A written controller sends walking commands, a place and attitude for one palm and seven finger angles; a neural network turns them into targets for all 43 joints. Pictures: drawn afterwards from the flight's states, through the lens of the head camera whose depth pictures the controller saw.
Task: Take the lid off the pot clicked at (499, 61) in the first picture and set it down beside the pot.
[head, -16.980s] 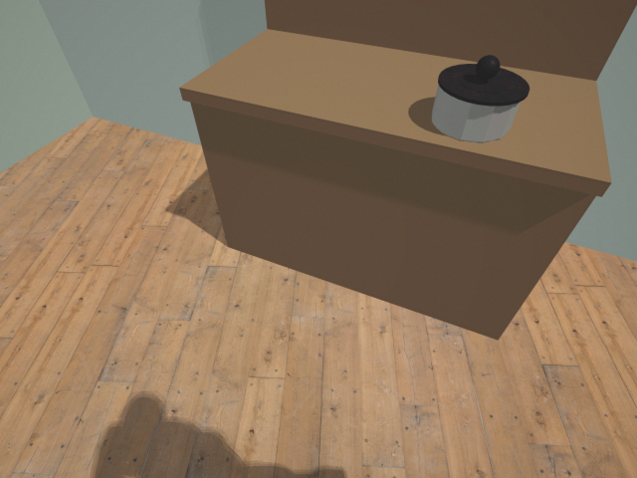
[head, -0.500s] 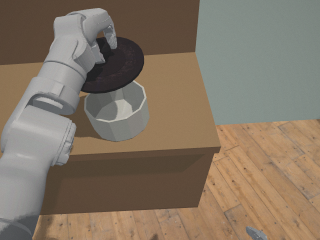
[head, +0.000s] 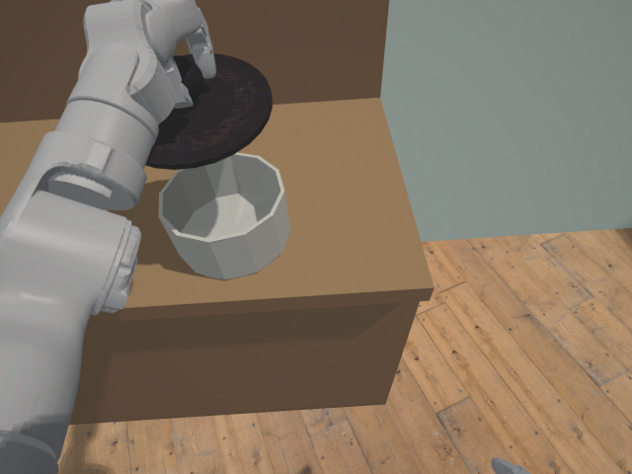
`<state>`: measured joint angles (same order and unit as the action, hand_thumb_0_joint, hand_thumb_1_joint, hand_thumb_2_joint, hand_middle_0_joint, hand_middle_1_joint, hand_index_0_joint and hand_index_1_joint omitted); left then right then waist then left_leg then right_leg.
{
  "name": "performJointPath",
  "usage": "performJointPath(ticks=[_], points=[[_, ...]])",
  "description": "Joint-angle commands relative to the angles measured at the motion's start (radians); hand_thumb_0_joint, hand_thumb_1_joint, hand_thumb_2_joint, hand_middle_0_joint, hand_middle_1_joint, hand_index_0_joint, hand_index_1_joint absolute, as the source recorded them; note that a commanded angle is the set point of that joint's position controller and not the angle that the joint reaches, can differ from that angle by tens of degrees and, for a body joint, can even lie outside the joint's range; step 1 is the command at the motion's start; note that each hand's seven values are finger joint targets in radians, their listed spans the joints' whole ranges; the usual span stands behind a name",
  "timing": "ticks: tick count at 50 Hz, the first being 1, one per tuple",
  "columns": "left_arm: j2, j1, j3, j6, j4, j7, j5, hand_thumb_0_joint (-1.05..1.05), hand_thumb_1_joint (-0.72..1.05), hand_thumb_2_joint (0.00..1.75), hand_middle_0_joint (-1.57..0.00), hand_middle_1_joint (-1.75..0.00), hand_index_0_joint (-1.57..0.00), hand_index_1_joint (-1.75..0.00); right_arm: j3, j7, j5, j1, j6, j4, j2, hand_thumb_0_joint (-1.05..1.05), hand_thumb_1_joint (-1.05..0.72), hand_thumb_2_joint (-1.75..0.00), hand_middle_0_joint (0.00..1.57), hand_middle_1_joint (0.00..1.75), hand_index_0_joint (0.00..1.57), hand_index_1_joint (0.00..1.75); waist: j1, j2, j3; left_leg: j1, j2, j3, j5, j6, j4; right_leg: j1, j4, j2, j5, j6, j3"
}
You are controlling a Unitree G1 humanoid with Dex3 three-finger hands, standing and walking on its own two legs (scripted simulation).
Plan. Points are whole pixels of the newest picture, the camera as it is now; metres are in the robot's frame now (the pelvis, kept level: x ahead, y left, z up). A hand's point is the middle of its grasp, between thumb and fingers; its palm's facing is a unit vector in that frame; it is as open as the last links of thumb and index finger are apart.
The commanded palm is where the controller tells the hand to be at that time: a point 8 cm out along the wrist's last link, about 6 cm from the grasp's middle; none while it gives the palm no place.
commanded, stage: move the lid sideways beside the pot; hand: left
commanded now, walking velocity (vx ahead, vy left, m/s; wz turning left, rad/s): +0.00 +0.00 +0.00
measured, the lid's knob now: (181, 79) +0.52 +0.14 +0.24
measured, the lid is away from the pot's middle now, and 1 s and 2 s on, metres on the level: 0.01 0.11 0.24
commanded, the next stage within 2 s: none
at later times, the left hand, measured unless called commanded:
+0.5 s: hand (127, 84) +0.49 +0.18 +0.26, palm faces -0.22 -0.05 -0.97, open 8.0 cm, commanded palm +0.47 +0.19 +0.33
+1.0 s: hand (81, 88) +0.48 +0.23 +0.26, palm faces -0.23 -0.07 -0.97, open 8.0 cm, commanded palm +0.48 +0.24 +0.33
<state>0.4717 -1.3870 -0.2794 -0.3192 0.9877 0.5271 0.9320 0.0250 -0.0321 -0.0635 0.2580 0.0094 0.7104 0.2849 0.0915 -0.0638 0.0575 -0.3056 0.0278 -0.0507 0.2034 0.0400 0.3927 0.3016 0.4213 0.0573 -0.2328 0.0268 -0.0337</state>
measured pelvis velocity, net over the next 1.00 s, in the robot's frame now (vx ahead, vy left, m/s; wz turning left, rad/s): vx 0.00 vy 0.00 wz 0.01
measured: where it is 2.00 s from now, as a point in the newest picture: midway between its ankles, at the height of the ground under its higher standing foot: outside the picture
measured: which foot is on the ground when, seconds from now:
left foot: down 0.00-1.00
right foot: down 0.00-1.00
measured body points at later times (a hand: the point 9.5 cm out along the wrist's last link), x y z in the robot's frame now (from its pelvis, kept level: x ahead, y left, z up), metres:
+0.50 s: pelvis +0.00 +0.00 +0.00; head +0.04 -0.02 +0.45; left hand +0.49 +0.18 +0.32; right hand +0.09 -0.27 -0.13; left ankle -0.01 +0.10 -0.74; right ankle -0.02 -0.14 -0.74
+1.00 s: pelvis +0.00 +0.00 +0.00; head +0.04 -0.01 +0.45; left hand +0.49 +0.23 +0.32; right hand +0.08 -0.26 -0.13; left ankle -0.01 +0.10 -0.74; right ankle -0.02 -0.14 -0.74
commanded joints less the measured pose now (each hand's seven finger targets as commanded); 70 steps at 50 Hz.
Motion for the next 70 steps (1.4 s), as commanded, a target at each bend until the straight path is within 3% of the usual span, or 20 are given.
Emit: performJointPath(ticks=[1, 3, 11, 13, 20, 21, 24, 26, 29, 36, 38, 41, 48, 51, 53, 57, 61, 66, 67, 70], points=[[0.231, -0.647, 0.059, 0.025, -0.271, -0.061, 0.023, 0.00, 0.59, 1.04, -0.77, -1.03, -0.81, -1.05, -0.043, -0.008, 0.004, -0.021, -0.041, -0.128, 0.127, 0.00, -0.90, -0.90, 0.20, 0.30, 0.20, 0.30, -0.001, 0.068, 0.470, 0.304, 0.010, 0.077, -0.433, 0.032, 0.029, -0.090, -0.015, -0.053, 0.411, -0.059, -0.002], [0.361, -0.649, 0.151, 0.036, -0.254, -0.071, 0.065, 0.00, 0.59, 1.04, -0.77, -1.03, -0.81, -1.05, -0.037, -0.011, 0.010, -0.031, -0.036, -0.133, 0.130, 0.00, -0.90, -0.90, 0.20, 0.30, 0.20, 0.30, -0.019, 0.091, 0.494, 0.276, 0.014, 0.071, -0.406, 0.034, 0.024, -0.137, -0.004, -0.054, 0.419, -0.060, 0.006], [0.250, -0.610, 0.054, 0.026, -0.229, -0.049, 0.037, 0.00, 0.59, 1.04, -0.77, -1.03, -0.81, -1.05, -0.041, -0.008, -0.003, -0.042, -0.007, -0.141, 0.133, 0.00, -0.90, -0.90, 0.20, 0.30, 0.20, 0.30, 0.003, 0.073, 0.428, 0.262, 0.011, 0.063, -0.383, 0.033, 0.023, -0.084, -0.016, -0.050, 0.386, -0.060, -0.003], [0.330, -0.642, 0.106, 0.037, -0.243, -0.047, 0.057, 0.00, 0.59, 1.04, -0.77, -1.03, -0.81, -1.05, -0.040, -0.013, 0.001, -0.038, -0.006, -0.141, 0.134, 0.00, -0.90, -0.90, 0.20, 0.30, 0.20, 0.30, 0.003, 0.087, 0.460, 0.274, 0.015, 0.064, -0.369, 0.037, 0.029, -0.099, -0.015, -0.056, 0.386, -0.057, 0.003], [0.358, -0.635, 0.102, 0.060, -0.223, -0.034, 0.051, 0.00, 0.59, 1.04, -0.77, -1.03, -0.81, -1.05, -0.041, -0.018, -0.008, -0.026, 0.001, -0.129, 0.140, 0.00, -0.90, -0.90, 0.20, 0.30, 0.20, 0.30, 0.010, 0.071, 0.421, 0.254, 0.018, 0.067, -0.322, 0.036, 0.024, -0.085, -0.024, -0.059, 0.359, -0.060, -0.006], [0.282, -0.628, 0.040, 0.067, -0.250, -0.034, 0.031, 0.00, 0.59, 1.04, -0.77, -1.03, -0.81, -1.05, -0.043, -0.015, -0.011, -0.025, 0.001, -0.134, 0.140, 0.00, -0.90, -0.90, 0.20, 0.30, 0.20, 0.30, 0.019, 0.016, 0.428, 0.284, 0.014, 0.072, -0.373, 0.031, 0.029, -0.063, -0.028, -0.056, 0.364, -0.063, -0.006], [0.390, -0.640, 0.132, 0.084, -0.306, -0.038, 0.055, 0.00, 0.59, 1.04, -0.77, -1.03, -0.81, -1.05, -0.048, -0.012, -0.002, -0.015, -0.004, -0.135, 0.138, 0.00, -0.90, -0.90, 0.20, 0.30, 0.20, 0.30, 0.001, 0.003, 0.501, 0.331, 0.013, 0.081, -0.436, 0.034, 0.046, -0.088, -0.018, -0.062, 0.386, -0.062, -0.001], [0.320, -0.577, 0.078, 0.080, -0.270, -0.029, 0.033, 0.00, 0.59, 1.04, -0.77, -1.03, -0.81, -1.05, -0.050, -0.008, -0.008, -0.014, 0.003, -0.136, 0.141, 0.00, -0.90, -0.90, 0.20, 0.30, 0.20, 0.30, 0.009, -0.020, 0.455, 0.322, 0.011, 0.084, -0.472, 0.029, 0.047, -0.065, -0.025, -0.059, 0.392, -0.065, -0.008], [0.433, -0.544, 0.156, 0.071, -0.181, -0.022, 0.053, 0.00, 0.59, 1.04, -0.77, -1.03, -0.81, -1.05, -0.045, -0.012, -0.008, -0.015, 0.021, -0.128, 0.152, 0.00, -0.90, -0.90, 0.20, 0.30, 0.20, 0.30, -0.001, 0.091, 0.396, 0.220, 0.019, 0.064, -0.338, 0.037, 0.027, -0.108, -0.029, -0.062, 0.375, -0.061, -0.009], [0.387, -0.586, 0.094, 0.104, -0.262, -0.023, 0.040, 0.00, 0.59, 1.04, -0.77, -1.03, -0.81, -1.05, -0.050, -0.015, -0.015, -0.006, 0.021, -0.131, 0.153, 0.00, -0.90, -0.90, 0.20, 0.30, 0.20, 0.30, 0.016, -0.023, 0.440, 0.312, 0.004, 0.083, -0.439, 0.031, 0.041, -0.055, -0.037, -0.063, 0.351, -0.064, -0.014], [0.484, -0.585, 0.175, 0.116, -0.266, -0.025, 0.055, 0.00, 0.59, 1.04, -0.77, -1.03, -0.81, -1.05, -0.051, -0.017, -0.008, -0.001, 0.023, -0.129, 0.156, 0.00, -0.90, -0.90, 0.20, 0.30, 0.20, 0.30, 0.004, 0.008, 0.475, 0.307, 0.008, 0.079, -0.417, 0.038, 0.045, -0.088, -0.030, -0.067, 0.360, -0.062, -0.008], [0.420, -0.551, 0.119, 0.116, -0.249, -0.016, 0.035, 0.00, 0.59, 1.04, -0.77, -1.03, -0.81, -1.05, -0.054, -0.016, -0.016, 0.004, 0.026, -0.127, 0.159, 0.00, -0.90, -0.90, 0.20, 0.30, 0.20, 0.30, 0.012, -0.002, 0.432, 0.306, 0.003, 0.082, -0.447, 0.033, 0.044, -0.061, -0.041, -0.063, 0.360, -0.063, -0.015], [0.521, -0.534, 0.183, 0.129, -0.219, -0.015, 0.065, 0.00, 0.59, 1.04, -0.77, -1.03, -0.81, -1.05, -0.050, -0.016, -0.013, 0.006, 0.044, -0.125, 0.163, 0.00, -0.90, -0.90, 0.20, 0.30, 0.20, 0.30, 0.003, 0.022, 0.428, 0.270, 0.005, 0.073, -0.423, 0.037, 0.045, -0.083, -0.034, -0.068, 0.360, -0.061, -0.014], [0.463, -0.544, 0.130, 0.134, -0.258, -0.012, 0.045, 0.00, 0.59, 1.04, -0.77, -1.03, -0.81, -1.05, -0.054, -0.016, -0.021, 0.002, 0.047, -0.131, 0.165, 0.00, -0.90, -0.90, 0.20, 0.30, 0.20, 0.30, 0.009, -0.013, 0.430, 0.301, -0.002, 0.079, -0.457, 0.033, 0.046, -0.060, -0.040, -0.063, 0.353, -0.063, -0.020], [0.558, -0.543, 0.207, 0.144, -0.280, -0.016, 0.067, 0.00, 0.59, 1.04, -0.77, -1.03, -0.81, -1.05, -0.053, -0.015, -0.013, 0.004, 0.047, -0.136, 0.163, 0.00, -0.90, -0.90, 0.20, 0.30, 0.20, 0.30, -0.003, -0.026, 0.467, 0.313, 0.000, 0.082, -0.477, 0.036, 0.056, -0.077, -0.032, -0.069, 0.359, -0.063, -0.013], [0.574, -0.485, 0.211, 0.150, -0.213, -0.007, 0.063, 0.00, 0.59, 1.04, -0.77, -1.03, -0.81, -1.05, -0.050, -0.018, -0.020, 0.006, 0.060, -0.132, 0.167, 0.00, -0.90, -0.90, 0.20, 0.30, 0.20, 0.30, -0.003, 0.026, 0.413, 0.261, -0.003, 0.069, -0.444, 0.037, 0.047, -0.088, -0.037, -0.068, 0.361, -0.059, -0.017], [0.561, -0.484, 0.190, 0.159, -0.260, -0.007, 0.053, 0.00, 0.59, 1.04, -0.77, -1.03, -0.81, -1.05, -0.055, -0.017, -0.023, 0.008, 0.064, -0.139, 0.172, 0.00, -0.90, -0.90, 0.20, 0.30, 0.20, 0.30, 0.001, -0.047, 0.424, 0.303, -0.006, 0.076, -0.499, 0.037, 0.059, -0.065, -0.046, -0.066, 0.362, -0.064, -0.018], [0.582, -0.465, 0.191, 0.176, -0.235, 0.000, 0.047, 0.00, 0.59, 1.04, -0.77, -1.03, -0.81, -1.05, -0.050, -0.025, -0.028, 0.011, 0.073, -0.133, 0.175, 0.00, -0.90, -0.90, 0.20, 0.30, 0.20, 0.30, 0.004, -0.029, 0.407, 0.276, -0.005, 0.067, -0.448, 0.042, 0.052, -0.076, -0.054, -0.066, 0.349, -0.060, -0.022], [0.649, -0.502, 0.236, 0.185, -0.283, -0.003, 0.062, 0.00, 0.59, 1.04, -0.77, -1.03, -0.81, -1.05, -0.050, -0.024, -0.026, 0.011, 0.075, -0.131, 0.174, 0.00, -0.90, -0.90, 0.20, 0.30, 0.20, 0.30, -0.004, -0.026, 0.436, 0.283, -0.007, 0.067, -0.445, 0.041, 0.052, -0.094, -0.047, -0.070, 0.349, -0.057, -0.017], [0.617, -0.480, 0.202, 0.193, -0.224, 0.004, 0.060, 0.00, 0.59, 1.04, -0.77, -1.03, -0.81, -1.05, -0.045, -0.032, -0.031, 0.009, 0.078, -0.126, 0.171, 0.00, -0.90, -0.90, 0.20, 0.30, 0.20, 0.30, 0.006, -0.028, 0.385, 0.261, -0.006, 0.064, -0.399, 0.043, 0.044, -0.070, -0.056, -0.073, 0.315, -0.058, -0.026]])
